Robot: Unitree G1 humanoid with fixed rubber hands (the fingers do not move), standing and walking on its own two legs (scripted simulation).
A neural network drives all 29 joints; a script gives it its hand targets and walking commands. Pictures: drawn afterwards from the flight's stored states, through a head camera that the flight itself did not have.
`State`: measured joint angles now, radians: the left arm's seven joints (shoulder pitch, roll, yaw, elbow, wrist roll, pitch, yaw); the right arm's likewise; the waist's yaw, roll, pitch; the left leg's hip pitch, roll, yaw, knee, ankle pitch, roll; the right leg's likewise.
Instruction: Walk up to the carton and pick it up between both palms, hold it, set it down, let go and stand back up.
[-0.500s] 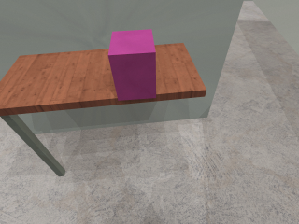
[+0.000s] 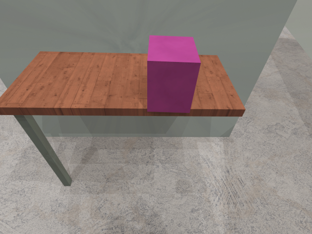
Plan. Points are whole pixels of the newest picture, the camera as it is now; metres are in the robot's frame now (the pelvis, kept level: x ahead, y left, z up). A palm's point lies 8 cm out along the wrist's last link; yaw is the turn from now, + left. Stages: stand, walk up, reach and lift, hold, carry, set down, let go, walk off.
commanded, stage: walk up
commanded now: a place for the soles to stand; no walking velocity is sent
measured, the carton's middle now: (169, 74) +0.65 -0.02 +0.09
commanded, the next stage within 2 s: none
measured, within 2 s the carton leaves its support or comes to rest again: neither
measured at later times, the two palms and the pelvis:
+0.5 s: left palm (108, 204) +0.26 +0.17 -0.14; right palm out of the picture +0.11 -0.26 -0.13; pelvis +0.19 -0.05 -0.01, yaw +1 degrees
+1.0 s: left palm (83, 216) +0.22 +0.24 -0.13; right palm (251, 190) +0.28 -0.27 -0.10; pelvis +0.18 -0.03 +0.01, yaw +9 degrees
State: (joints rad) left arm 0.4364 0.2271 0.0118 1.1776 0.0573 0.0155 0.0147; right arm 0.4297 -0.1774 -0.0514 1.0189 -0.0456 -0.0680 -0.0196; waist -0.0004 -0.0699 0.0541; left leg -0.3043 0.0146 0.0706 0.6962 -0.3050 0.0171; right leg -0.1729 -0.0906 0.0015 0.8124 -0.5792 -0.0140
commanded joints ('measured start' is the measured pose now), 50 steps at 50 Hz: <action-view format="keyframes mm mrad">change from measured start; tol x32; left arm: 1 -59 52 -15 -158 7 -17 -16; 50 -172 103 -1 -233 -46 41 1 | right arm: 1 157 -206 -12 -24 48 37 -23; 22 396 8 66 -58 38 30 -28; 50 -166 -117 10 -239 34 60 -31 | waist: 1 -32 236 355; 22 41 -123 -259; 50 10 152 -142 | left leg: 1 -75 384 -781 -660 -744 161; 15 159 137 -92 -296 545 80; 24 -121 23 -118 647 -362 -35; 39 151 18 -49 -48 108 -5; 43 -67 397 -551 -404 298 185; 50 224 161 -269 -308 177 112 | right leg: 1 -517 5 43 401 -1 5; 14 -420 19 -103 -41 524 31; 21 400 -185 133 -269 922 -98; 25 7 -285 249 -544 405 -229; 32 -103 -239 -20 -337 1009 -252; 38 -164 -244 -15 -298 716 -195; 42 -316 42 -108 165 -64 -6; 50 -319 93 72 200 83 50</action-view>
